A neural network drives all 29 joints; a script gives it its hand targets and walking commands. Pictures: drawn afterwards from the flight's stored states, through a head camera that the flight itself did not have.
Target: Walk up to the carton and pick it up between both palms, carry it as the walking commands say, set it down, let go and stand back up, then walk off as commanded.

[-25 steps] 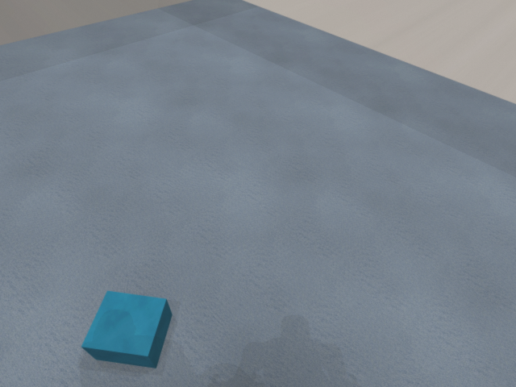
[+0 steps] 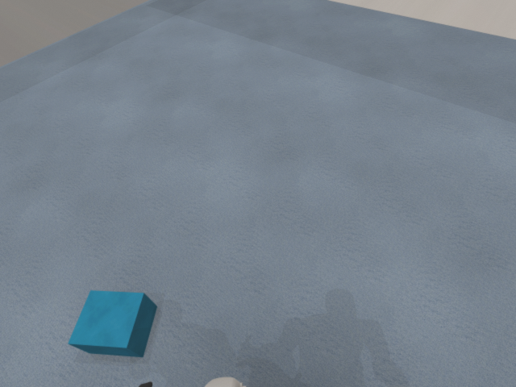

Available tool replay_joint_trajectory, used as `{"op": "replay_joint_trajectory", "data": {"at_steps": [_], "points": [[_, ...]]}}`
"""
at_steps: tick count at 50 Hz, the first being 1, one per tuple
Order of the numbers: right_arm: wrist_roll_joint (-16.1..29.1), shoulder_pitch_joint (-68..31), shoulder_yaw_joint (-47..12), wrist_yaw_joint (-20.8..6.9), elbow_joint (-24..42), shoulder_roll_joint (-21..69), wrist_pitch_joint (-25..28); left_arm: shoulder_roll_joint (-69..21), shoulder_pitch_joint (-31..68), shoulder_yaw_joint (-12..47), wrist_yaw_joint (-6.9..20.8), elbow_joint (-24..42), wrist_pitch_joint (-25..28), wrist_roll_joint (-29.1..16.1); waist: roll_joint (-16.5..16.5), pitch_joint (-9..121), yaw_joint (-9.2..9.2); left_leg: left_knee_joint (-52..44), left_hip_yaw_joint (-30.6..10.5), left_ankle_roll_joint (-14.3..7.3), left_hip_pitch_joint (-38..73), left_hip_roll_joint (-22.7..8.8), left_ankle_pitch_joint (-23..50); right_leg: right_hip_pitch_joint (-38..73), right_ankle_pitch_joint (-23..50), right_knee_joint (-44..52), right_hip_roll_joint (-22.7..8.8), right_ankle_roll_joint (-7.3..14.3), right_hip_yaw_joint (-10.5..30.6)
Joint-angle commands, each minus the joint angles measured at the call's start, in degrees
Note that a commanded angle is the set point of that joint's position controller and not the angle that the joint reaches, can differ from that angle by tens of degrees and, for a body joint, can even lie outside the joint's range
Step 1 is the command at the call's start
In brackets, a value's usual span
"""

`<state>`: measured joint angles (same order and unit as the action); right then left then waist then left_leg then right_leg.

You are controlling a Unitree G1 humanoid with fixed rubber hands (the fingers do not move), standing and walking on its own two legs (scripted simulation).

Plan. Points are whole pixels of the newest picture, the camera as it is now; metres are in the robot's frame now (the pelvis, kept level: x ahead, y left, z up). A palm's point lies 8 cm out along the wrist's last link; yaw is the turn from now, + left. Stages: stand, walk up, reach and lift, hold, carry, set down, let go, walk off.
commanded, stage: walk off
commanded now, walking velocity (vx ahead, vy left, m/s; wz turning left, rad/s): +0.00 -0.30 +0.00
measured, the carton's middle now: (116, 323) +0.44 +0.64 -0.70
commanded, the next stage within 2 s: stand in 0.44 s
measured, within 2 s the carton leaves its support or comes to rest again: neither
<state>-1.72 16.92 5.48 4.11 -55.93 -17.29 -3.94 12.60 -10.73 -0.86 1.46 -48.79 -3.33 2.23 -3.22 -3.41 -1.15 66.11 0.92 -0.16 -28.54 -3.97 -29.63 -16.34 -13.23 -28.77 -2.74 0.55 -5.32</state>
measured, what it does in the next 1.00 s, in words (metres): steps to the right: left foot, then right foot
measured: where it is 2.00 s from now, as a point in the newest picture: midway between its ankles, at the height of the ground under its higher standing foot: outside the picture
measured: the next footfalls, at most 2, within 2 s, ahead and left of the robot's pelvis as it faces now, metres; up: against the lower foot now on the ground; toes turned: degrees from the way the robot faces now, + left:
left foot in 0.22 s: +0.03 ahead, +0.00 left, +0.00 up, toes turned +10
right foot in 0.64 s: +0.05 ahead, -0.36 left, +0.00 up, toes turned -5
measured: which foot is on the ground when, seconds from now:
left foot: up 0.00-0.20, down 0.22-0.62, up 0.64-0.94, down 0.96-1.00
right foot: down 0.00-0.22, up 0.24-0.62, down 0.64-1.00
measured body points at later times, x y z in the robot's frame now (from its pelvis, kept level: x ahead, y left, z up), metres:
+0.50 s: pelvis -0.01 -0.14 +0.01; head +0.03 -0.09 +0.46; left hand +0.06 +0.12 -0.15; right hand -0.03 -0.42 -0.11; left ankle -0.01 -0.01 -0.74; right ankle +0.00 -0.35 -0.65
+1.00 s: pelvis +0.00 -0.25 +0.00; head +0.00 -0.25 +0.45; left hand +0.05 -0.02 -0.15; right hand +0.04 -0.49 -0.15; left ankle -0.02 -0.15 -0.74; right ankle +0.01 -0.36 -0.74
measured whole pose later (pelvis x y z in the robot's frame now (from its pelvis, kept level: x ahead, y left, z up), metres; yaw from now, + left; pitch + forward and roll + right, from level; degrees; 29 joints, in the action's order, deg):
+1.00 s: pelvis +0.00 -0.25 +0.00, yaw +0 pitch -1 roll +0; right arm -1.1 14.2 1.1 1.5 -58.6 -10.3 -1.2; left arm 10.4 -13.7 0.5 -1.7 -57.4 -0.3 0.3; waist -0.2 -1.2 0.1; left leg 26.2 4.0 -0.6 -9.6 -1.3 -14.9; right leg -12.2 -12.9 -26.2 -0.5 1.0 -5.4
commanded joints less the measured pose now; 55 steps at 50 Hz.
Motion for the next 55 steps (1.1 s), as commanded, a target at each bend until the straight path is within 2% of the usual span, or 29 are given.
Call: {"op": "replay_joint_trajectory", "data": {"at_steps": [1,7,9,10,11,12,13,14,16,18,21,23,26,28,29,30,31,32,33,34,35,37,40,45,47,48,49,50,55], "points": [[-0.42,5.66,0.91,-0.11,0.48,-3.38,0.19,6.57,0.66,-0.99,-1.48,2.87,0.56,-0.09,14.26,5.26,-0.43,5.13,4.46,0.09,-1.25,1.0,3.62,3.76,15.98,10.02,-8.79,8.66,6.61],[0.96,0.14,-2.08,0.9,2.28,1.5,0.38,5.98,-5.34,-0.59,-2.41,0.11,-0.01,0.51,12.91,2.71,2.26,-18.42,6.34,-2.88,6.42,1.79,-0.11,3.19,12.41,9.92,-10.67,12.41,12.88],[1.45,2.59,-2.54,1.38,1.24,2.01,0.67,6.27,-5.31,-0.6,-2.17,-0.55,-0.45,0.36,10.95,3.17,0.96,-27.32,6.76,-3.42,11.68,1.72,3.94,2.29,11.39,9.85,-9.86,12.17,13.66],[1.47,5.44,-2.51,1.52,0.29,1.77,0.96,6.83,-5.34,-0.75,-2.07,-0.88,-0.66,0.04,9.25,3.27,-0.76,-34.77,6.68,-3.73,17.18,1.3,8.58,-0.62,8.83,9.09,-8.61,10.61,12.82],[1.01,9.5,-2.18,1.57,-0.81,0.23,1.47,7.46,-6.69,-1.01,-1.99,-1.43,-0.77,-0.47,4.52,3.21,-2.95,-45.83,3.27,-3.62,26.76,-1.87,16.28,-7.45,2.24,5.64,-6.32,7.24,10.75],[-0.49,12.58,-1.03,1.68,-0.82,-5.84,1.72,5.02,-8.72,-0.5,-1.77,-0.29,-0.32,-0.8,-11.28,4.22,-3.61,-54.16,-18.3,-6.42,36.64,-21.0,5.34,-20.87,-11.15,-10.01,-1.13,2.1,5.0],[-0.74,11.17,0.33,1.98,-0.5,-11.41,0.71,7.37,-2.85,-1.52,-1.57,2.59,-0.83,0.54,-16.99,-3.29,-4.69,-57.55,-30.24,-15.83,21.56,-34.83,18.45,-26.63,-20.23,-25.2,2.72,-1.05,2.66],[-0.43,10.65,-0.53,1.77,-1.1,-6.94,0.94,9.05,0.77,-2.21,-0.86,2.84,-1.12,1.81,-5.75,-4.31,-3.96,-55.67,-25.04,-15.87,16.52,-31.51,23.8,-22.39,-14.87,-34.81,2.28,-1.74,11.18],[0.3,2.09,-1.0,0.89,0.81,-4.77,2.11,7.73,-4.41,-2.88,0.46,0.5,-0.86,0.68,-1.48,-3.21,1.82,-52.71,-10.85,-9.66,14.66,-21.52,23.7,-19.95,-6.15,-40.05,2.98,-3.21,13.88],[0.52,0.54,-1.13,0.6,1.3,-4.19,3.46,6.62,-7.21,-3.12,1.25,-1.04,-0.74,0.81,-3.62,-0.39,2.04,-49.07,-3.18,-7.25,17.17,-16.44,35.22,-19.13,-1.99,-42.12,4.19,-4.97,11.45],[0.02,4.78,-0.93,0.27,0.0,-4.44,4.21,4.13,-4.78,-2.76,1.48,0.27,-1.24,0.04,-5.64,2.24,0.5,-45.6,0.78,-6.36,19.85,-15.43,45.51,-18.92,-0.88,-41.86,4.19,-7.09,10.11],[-0.33,4.81,-0.56,-0.01,0.03,-5.34,4.32,2.67,-3.61,-1.98,1.51,0.82,-1.43,-0.75,-9.19,1.92,0.15,-45.51,3.09,-5.06,19.65,-13.62,41.81,-16.79,0.18,-32.41,2.59,-7.99,7.73],[-0.6,2.7,0.1,-1.2,1.18,-6.43,4.08,2.2,-0.35,-0.94,1.35,1.51,-1.24,-1.31,-15.46,0.59,-2.29,-48.34,4.66,-4.43,14.72,-10.97,23.2,-7.02,-1.73,-14.67,0.68,-8.22,0.4],[-0.73,3.89,0.85,-1.84,1.16,-8.37,3.61,4.5,0.15,-1.55,0.56,1.63,-1.2,-1.13,-16.74,0.22,-3.52,-48.55,1.66,-4.64,14.62,-13.32,23.57,-3.13,-5.59,-7.9,1.13,-7.63,-1.78],[-0.67,3.13,1.01,-2.11,1.47,-9.17,3.46,4.99,-2.48,-1.94,-0.04,0.59,-0.96,-1.18,-15.13,0.77,-2.11,-46.44,1.27,-3.95,13.74,-13.95,26.04,1.14,-3.02,-2.07,0.78,-6.55,-1.65],[-0.64,2.17,0.91,-2.34,1.84,-9.06,3.4,5.35,-6.77,-2.42,-0.71,-1.52,-0.49,-0.99,-11.67,1.89,-0.12,-42.64,1.69,-2.68,12.53,-13.28,27.95,7.13,0.67,4.57,1.62,-5.26,-2.14],[-1.12,4.88,0.32,-2.83,1.54,-6.65,3.61,7.0,-11.6,-3.18,-1.34,-3.72,0.58,-0.48,-2.65,4.41,1.36,-34.21,4.13,-0.72,9.17,-10.08,24.12,15.56,4.61,9.54,-0.52,-5.34,0.67],[-2.18,6.12,-1.21,-3.46,2.83,-0.34,3.35,10.75,-14.86,-3.5,-1.5,-3.92,2.03,-0.46,12.24,6.17,2.11,-21.75,6.39,1.66,1.99,-4.94,-1.4,19.01,13.26,12.97,-13.25,-5.05,12.66],[-0.44,5.5,-2.85,-2.88,4.61,5.26,2.6,17.67,-11.99,-4.33,-2.17,-3.33,2.45,-0.7,25.94,7.16,0.59,-15.14,2.52,1.65,-0.99,-0.8,-8.39,11.66,21.96,13.15,-20.22,2.37,18.59],[0.55,1.64,-2.52,-2.4,4.86,1.35,1.77,14.64,-10.65,-3.89,-2.41,-3.59,2.61,-0.49,21.43,6.76,2.83,-10.96,-1.53,0.96,1.13,-2.26,-6.54,6.41,11.68,15.03,-19.01,5.62,17.96],[0.96,0.56,-2.05,-2.57,4.6,-0.52,1.51,10.81,-6.09,-2.56,-2.5,-2.96,2.61,-0.2,18.98,3.13,0.89,-8.39,-0.91,0.42,0.51,-2.02,-3.19,3.61,8.87,15.37,-15.63,5.19,15.18],[0.54,3.77,-1.71,-3.18,2.08,-1.32,1.57,7.23,-0.35,-1.25,-2.8,-1.46,2.72,-0.45,18.01,3.24,-1.79,-7.89,0.24,0.77,3.12,-2.62,3.49,3.52,15.96,13.33,-11.07,3.94,9.49],[0.12,4.04,-2.07,-3.26,0.82,0.24,1.55,5.86,-2.35,-0.42,-3.21,-2.91,3.33,-0.7,13.9,4.13,-1.11,-13.47,1.5,1.63,7.01,-0.93,4.04,3.93,20.37,11.85,-11.17,5.44,8.62],[1.02,1.19,-3.18,-2.63,-0.08,2.93,1.53,6.35,-4.2,-0.19,-3.8,-5.71,3.42,-1.21,13.09,2.1,0.58,-31.69,1.76,0.36,12.88,1.45,4.82,4.69,10.92,12.43,-12.52,8.11,13.76],[1.17,3.86,-3.7,-2.38,-2.0,3.8,2.29,6.27,-3.97,-0.17,-3.66,-6.59,3.21,-1.76,9.34,1.99,-1.15,-46.86,1.37,-0.68,21.59,1.07,19.22,2.25,10.56,10.9,-11.76,5.94,13.43],[0.42,4.85,-3.58,-2.16,-2.68,2.08,3.0,5.21,-4.87,-0.05,-3.44,-6.79,3.4,-2.05,6.87,2.21,-0.86,-48.84,-1.72,-0.73,25.94,-1.99,23.35,-0.01,9.04,9.9,-10.25,3.38,13.13],[0.23,2.9,-3.37,-2.2,-2.49,-0.25,3.69,3.51,-6.27,0.18,-3.03,-6.72,3.66,-2.44,1.49,1.91,1.85,-47.6,-4.77,-1.08,25.42,-5.91,26.19,-0.79,5.3,9.63,-6.6,1.3,9.79],[0.79,0.21,-3.75,-2.7,-3.0,1.3,3.94,2.39,-6.05,0.45,-2.98,-7.71,3.57,-2.41,-2.59,0.13,2.55,-48.34,-4.98,-1.59,17.7,-5.86,22.91,4.55,3.92,10.72,-3.89,0.45,7.3],[1.56,0.46,-4.37,-2.39,-4.86,3.28,4.73,2.88,-7.55,0.21,-2.93,-11.03,3.93,-1.44,0.05,-0.28,1.78,-50.2,-2.59,-0.69,18.16,-3.04,19.6,8.19,8.22,9.92,-4.63,0.65,7.57]]}}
